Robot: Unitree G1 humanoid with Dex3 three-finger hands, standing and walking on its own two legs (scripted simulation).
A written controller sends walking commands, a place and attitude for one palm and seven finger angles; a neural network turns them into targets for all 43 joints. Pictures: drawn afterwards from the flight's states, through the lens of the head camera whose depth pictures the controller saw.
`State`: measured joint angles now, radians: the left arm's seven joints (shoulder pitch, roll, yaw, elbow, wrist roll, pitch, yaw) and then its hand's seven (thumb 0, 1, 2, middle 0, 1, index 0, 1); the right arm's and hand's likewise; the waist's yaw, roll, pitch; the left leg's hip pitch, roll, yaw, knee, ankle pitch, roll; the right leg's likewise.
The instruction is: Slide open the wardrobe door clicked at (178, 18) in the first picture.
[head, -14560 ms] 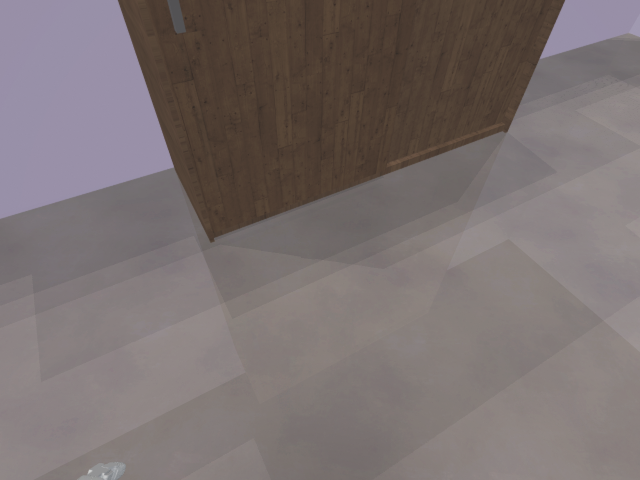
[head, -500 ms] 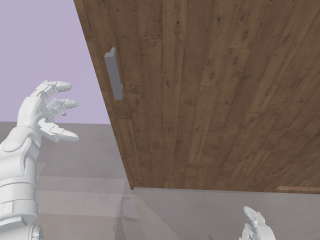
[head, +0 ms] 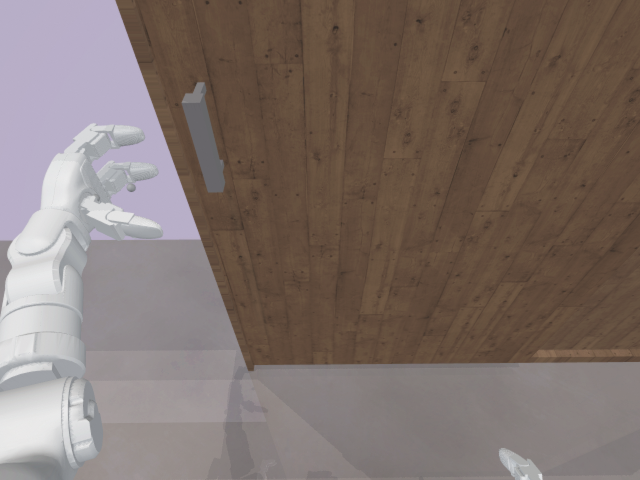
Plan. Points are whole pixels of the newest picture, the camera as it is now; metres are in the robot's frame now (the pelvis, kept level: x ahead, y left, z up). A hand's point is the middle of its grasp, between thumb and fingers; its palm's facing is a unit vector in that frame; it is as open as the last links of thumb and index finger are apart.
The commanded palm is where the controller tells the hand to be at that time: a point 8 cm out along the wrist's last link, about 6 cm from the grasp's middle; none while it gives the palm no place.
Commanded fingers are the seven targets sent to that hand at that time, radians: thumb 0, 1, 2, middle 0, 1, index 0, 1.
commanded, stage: move the hooked fingers beside the handle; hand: left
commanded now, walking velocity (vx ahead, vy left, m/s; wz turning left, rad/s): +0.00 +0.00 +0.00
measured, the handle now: (208, 139) +0.53 +0.18 +0.15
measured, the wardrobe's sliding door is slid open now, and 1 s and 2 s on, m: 0.00 0.00 0.00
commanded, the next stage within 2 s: feel for the door with the fingertips in 1.20 s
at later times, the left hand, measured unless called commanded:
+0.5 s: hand (157, 158) +0.47 +0.23 +0.16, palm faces +0.04 -1.00 -0.01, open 14.0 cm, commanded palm +0.45 +0.29 +0.15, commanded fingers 0.00 -0.50 0.30 -0.30 -1.20 -0.30 -1.20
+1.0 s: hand (153, 164) +0.46 +0.24 +0.16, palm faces +0.03 -1.00 +0.01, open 14.0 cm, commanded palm +0.44 +0.28 +0.15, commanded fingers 0.00 -0.50 0.30 -0.30 -1.20 -0.30 -1.20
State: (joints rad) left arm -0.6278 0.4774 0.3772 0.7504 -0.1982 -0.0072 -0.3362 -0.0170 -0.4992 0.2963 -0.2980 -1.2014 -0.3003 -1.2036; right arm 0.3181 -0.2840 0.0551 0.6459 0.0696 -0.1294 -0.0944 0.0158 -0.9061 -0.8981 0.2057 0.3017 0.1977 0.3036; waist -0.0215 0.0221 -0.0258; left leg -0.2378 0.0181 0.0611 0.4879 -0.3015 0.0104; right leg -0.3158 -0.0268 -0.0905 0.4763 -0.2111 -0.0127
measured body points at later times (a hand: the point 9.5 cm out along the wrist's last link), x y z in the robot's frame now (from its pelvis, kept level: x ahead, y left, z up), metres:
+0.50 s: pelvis -0.01 +0.00 -0.01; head +0.05 +0.00 +0.44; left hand +0.46 +0.29 +0.16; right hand +0.03 -0.27 -0.12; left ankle -0.03 +0.11 -0.74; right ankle +0.02 -0.11 -0.74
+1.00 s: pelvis +0.00 +0.01 -0.01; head +0.05 +0.01 +0.44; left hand +0.45 +0.29 +0.16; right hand +0.08 -0.26 -0.12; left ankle -0.03 +0.11 -0.74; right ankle +0.02 -0.11 -0.74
